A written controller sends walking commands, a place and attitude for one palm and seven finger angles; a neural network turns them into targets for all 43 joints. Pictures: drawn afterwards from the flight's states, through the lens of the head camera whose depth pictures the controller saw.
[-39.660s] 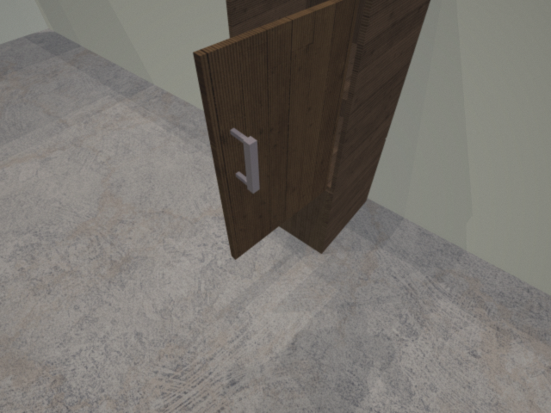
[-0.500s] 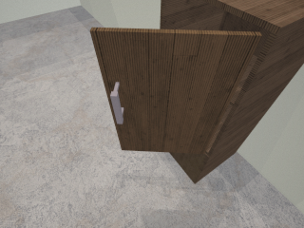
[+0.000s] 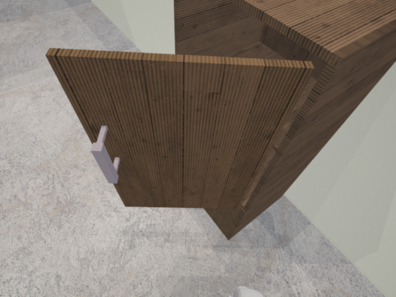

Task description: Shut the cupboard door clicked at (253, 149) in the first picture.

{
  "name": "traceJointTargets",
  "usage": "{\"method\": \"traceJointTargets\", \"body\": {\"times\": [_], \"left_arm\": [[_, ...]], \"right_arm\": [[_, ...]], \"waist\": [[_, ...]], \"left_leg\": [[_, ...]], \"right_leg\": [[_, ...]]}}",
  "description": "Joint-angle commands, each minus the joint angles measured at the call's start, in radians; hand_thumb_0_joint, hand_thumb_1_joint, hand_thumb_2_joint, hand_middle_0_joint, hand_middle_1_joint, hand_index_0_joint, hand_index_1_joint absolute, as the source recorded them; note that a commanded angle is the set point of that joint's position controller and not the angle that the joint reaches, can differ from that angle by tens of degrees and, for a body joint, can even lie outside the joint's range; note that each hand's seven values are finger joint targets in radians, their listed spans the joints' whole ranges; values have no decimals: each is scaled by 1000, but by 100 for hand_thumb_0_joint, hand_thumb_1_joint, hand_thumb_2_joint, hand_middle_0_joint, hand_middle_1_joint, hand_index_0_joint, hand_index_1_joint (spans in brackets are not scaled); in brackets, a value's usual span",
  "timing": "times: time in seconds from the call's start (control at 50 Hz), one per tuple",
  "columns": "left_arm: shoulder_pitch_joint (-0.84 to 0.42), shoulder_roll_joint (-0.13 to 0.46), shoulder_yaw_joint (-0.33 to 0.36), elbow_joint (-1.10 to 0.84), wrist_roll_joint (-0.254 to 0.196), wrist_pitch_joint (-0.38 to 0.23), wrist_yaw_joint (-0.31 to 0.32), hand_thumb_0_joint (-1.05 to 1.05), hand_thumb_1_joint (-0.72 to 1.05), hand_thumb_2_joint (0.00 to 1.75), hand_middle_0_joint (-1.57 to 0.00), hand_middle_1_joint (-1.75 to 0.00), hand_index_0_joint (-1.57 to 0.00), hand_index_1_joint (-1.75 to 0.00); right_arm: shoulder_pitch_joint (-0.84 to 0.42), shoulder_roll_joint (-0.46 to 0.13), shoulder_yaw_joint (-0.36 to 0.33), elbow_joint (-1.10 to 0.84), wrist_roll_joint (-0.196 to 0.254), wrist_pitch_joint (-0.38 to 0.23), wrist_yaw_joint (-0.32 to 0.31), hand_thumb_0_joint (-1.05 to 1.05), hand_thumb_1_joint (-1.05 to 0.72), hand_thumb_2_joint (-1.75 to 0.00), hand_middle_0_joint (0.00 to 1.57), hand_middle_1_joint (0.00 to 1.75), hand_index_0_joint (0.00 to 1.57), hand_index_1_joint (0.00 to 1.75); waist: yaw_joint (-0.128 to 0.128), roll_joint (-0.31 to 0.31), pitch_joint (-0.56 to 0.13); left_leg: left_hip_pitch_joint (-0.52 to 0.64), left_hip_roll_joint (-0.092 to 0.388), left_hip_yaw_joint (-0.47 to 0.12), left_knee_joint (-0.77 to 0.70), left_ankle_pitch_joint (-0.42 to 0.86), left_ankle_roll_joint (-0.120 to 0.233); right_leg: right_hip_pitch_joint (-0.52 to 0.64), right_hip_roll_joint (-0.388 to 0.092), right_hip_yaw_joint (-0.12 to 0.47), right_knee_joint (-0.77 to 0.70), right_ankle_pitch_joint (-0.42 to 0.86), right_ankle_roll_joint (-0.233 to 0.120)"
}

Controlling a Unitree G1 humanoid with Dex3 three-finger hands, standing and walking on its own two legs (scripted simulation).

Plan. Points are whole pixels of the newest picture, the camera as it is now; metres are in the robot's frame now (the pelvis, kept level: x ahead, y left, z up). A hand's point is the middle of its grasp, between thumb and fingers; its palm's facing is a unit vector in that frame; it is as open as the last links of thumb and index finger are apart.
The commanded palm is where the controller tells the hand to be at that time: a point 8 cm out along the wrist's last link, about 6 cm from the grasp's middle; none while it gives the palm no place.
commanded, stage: come to a stop and stand still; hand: left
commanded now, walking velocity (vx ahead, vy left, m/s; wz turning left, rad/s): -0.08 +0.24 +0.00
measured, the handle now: (108, 156) +0.38 +0.21 +0.03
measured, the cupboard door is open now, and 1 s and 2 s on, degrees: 53 53 53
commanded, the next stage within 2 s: look again from close up in 1.12 s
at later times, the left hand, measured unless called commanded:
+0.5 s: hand out of the picture +0.02 +0.21 -0.19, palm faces +0.08 -0.98 -0.19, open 7.4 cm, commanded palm none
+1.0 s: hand out of the picture -0.06 +0.19 -0.18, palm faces +0.00 -0.99 -0.14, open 7.4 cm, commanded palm none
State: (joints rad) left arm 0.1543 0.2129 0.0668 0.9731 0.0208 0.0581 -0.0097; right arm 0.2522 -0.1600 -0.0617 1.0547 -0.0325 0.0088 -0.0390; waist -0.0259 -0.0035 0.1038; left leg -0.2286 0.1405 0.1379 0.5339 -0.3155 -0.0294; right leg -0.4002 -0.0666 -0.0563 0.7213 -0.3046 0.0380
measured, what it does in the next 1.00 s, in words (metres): steps on the spot: right foot, then left foot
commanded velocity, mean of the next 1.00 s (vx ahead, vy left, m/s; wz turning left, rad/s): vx -0.01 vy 0.05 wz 0.00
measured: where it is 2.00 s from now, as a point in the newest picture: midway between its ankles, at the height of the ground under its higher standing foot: outside the picture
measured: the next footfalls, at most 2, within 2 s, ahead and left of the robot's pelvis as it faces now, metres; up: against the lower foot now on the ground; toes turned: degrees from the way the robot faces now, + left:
right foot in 0.04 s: +0.06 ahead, -0.17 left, +0.00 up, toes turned -6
left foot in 0.36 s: +0.02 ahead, +0.08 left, +0.00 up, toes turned +2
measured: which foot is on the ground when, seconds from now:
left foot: down 0.00-0.04, up 0.06-0.34, down 0.36-1.00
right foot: up 0.00-0.02, down 0.04-0.38, up 0.40-0.72, down 0.74-1.00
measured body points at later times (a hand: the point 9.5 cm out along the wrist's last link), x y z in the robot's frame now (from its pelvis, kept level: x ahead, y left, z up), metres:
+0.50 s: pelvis -0.02 +0.02 -0.01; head +0.01 +0.05 +0.44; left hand +0.02 +0.27 -0.17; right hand +0.07 -0.21 -0.14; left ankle -0.02 +0.08 -0.74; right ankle -0.03 -0.14 -0.69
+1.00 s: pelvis -0.05 +0.03 +0.00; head -0.04 +0.04 +0.45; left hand -0.06 +0.24 -0.17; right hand -0.07 -0.19 -0.15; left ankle -0.02 +0.08 -0.74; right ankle -0.09 -0.10 -0.74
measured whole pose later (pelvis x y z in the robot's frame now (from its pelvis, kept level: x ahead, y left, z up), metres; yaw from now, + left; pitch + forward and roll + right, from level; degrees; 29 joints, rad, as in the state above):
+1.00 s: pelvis -0.05 +0.03 +0.00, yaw -1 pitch -1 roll +0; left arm 0.30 0.13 0.00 1.13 0.01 0.02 0.03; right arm 0.29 -0.14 -0.02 1.16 -0.01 0.01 -0.02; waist -0.01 -0.03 0.02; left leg -0.19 -0.06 0.15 0.36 -0.16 0.10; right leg -0.11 -0.04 -0.04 0.42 -0.29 0.02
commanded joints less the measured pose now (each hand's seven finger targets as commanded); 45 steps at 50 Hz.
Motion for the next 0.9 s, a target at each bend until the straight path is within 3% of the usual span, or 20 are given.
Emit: {"method": "traceJointTargets", "body": {"times": [0.0,0.02,0.04,0.08,0.12,0.22,0.3,0.32,0.34,0.36,0.38,0.42,0.48,0.56,0.64,0.7,0.74,0.76,0.78,0.88], "left_arm": [[193,141,19,0,10,-63,31,0,90,90,-20,-30,-20,-30],[189,185,19,-10,7,-66,36,0,90,90,-20,-30,-20,-30],[175,177,11,-16,8,-64,38,0,90,90,-20,-30,-20,-30],[115,164,18,-21,6,-68,50,0,90,90,-20,-30,-20,-30],[92,156,23,-31,8,-56,57,0,90,90,-20,-30,-20,-30],[60,171,35,-54,17,-45,62,0,90,90,-20,-30,-20,-30],[3,161,31,-76,11,-33,53,0,90,90,-20,-30,-20,-30],[21,121,20,-80,3,-23,47,0,90,90,-20,-30,-20,-30],[42,54,11,-101,-5,-12,44,0,90,90,-20,-30,-20,-30],[10,45,6,-106,-4,-5,45,0,90,90,-20,-30,-20,-30],[3,49,6,-89,4,0,49,0,90,90,-20,-30,-20,-30],[72,58,7,-45,6,-5,42,0,90,90,-20,-30,-20,-30],[107,38,-5,-7,2,-15,43,0,90,90,-20,-30,-20,-30],[91,19,-24,1,0,-21,46,0,90,90,-20,-30,-20,-30],[148,19,-32,44,-4,-22,50,0,90,90,-20,-30,-20,-30],[212,27,-38,90,-1,-33,56,0,90,90,-20,-30,-20,-30],[202,39,-42,97,-2,-40,56,0,90,90,-20,-30,-20,-30],[191,30,-44,104,-4,-49,55,0,90,90,-20,-30,-20,-30],[185,19,-48,105,-6,-54,55,0,90,90,-20,-30,-20,-30],[193,7,-53,122,-7,-49,55,0,90,90,-20,-30,-20,-30]], "right_arm": [[48,-83,-26,-54,16,-1,12,0,-90,-90,20,30,20,30],[58,-40,-16,-76,25,16,9,0,-90,-90,20,30,20,30],[48,-32,-14,-75,24,29,6,0,-90,-90,20,30,20,30],[39,-70,-18,-66,21,35,4,0,-90,-90,20,30,20,30],[20,-100,-24,-57,21,30,10,0,-90,-90,20,30,20,30],[-30,-81,-20,-95,18,38,28,0,-90,-90,20,30,20,30],[80,-65,-13,-73,20,17,32,0,-90,-90,20,30,20,30],[84,-102,-19,-70,19,10,32,0,-90,-90,20,30,20,30],[49,-180,-30,-100,6,3,32,0,-90,-90,20,30,20,30],[-9,-213,-30,-128,-1,9,25,0,-90,-90,20,30,20,30],[-40,-182,-20,-125,-4,-1,17,0,-90,-90,20,30,20,30],[-84,-145,-4,-130,3,-8,7,0,-90,-90,20,30,20,30],[-62,-123,4,-112,12,-18,4,0,-90,-90,20,30,20,30],[2,-124,3,-72,14,-19,-4,0,-90,-90,20,30,20,30],[7,-119,11,-39,17,-18,-3,0,-90,-90,20,30,20,30],[-9,-90,19,-21,27,-17,3,0,-90,-90,20,30,20,30],[10,-74,28,-4,25,-17,10,0,-90,-90,20,30,20,30],[16,-74,25,10,21,-16,9,0,-90,-90,20,30,20,30],[26,-84,26,20,21,-17,10,0,-90,-90,20,30,20,30],[52,-77,36,64,22,-16,11,0,-90,-90,20,30,20,30]], "waist": [[54,-147,-200],[55,-231,-208],[56,-162,-185],[50,-325,-181],[56,-206,-192],[55,-178,-147],[-8,-174,-150],[-6,-31,-148],[3,268,-104],[1,289,-55],[10,275,-49],[51,157,-74],[44,81,-128],[14,72,-161],[25,84,-145],[41,10,-92],[26,9,-60],[20,-82,-75],[14,-97,-83],[17,-23,-18]], "left_leg": [[-139,-43,-5,188,-13,5],[-171,-97,-54,304,-305,-2],[-159,-91,-106,385,-332,6],[-242,-97,-140,518,-306,-3],[-272,-112,-136,570,-239,-14],[-187,-113,-129,428,-176,-16],[70,-135,-56,-15,49,-3],[149,-92,-113,-114,80,14],[68,120,-371,-246,87,98],[-131,198,-437,-331,59,184],[-136,162,-433,-340,104,186],[-40,113,-331,-277,279,181],[88,85,-245,-244,460,198],[222,109,-259,-228,607,215],[185,88,-265,-242,524,184],[53,6,-231,-254,192,88],[65,-38,-201,-263,173,48],[103,-38,-184,-235,214,59],[133,-34,-174,-230,216,65],[83,-32,-194,-294,64,66]], "right_leg": [[365,-184,133,-310,586,-51],[325,-340,246,-319,816,-155],[258,-348,212,-316,820,-193],[299,-322,245,-289,903,-216],[345,-307,200,-259,884,-229],[201,-306,190,-313,565,-219],[64,-221,139,-250,256,-124],[-19,-144,92,-161,91,-79],[-101,-21,-9,-12,-156,-8],[-36,6,21,148,-254,0],[-32,2,80,246,-227,-9],[-64,7,94,336,-145,-16],[-37,1,74,267,-121,1],[24,-5,40,40,-162,5],[141,-2,27,-167,-92,-12],[252,-41,77,-379,93,-40],[212,-80,109,-373,119,-71],[196,-67,112,-375,139,-66],[180,-72,109,-381,132,-60],[159,-54,99,-392,36,-53]]}}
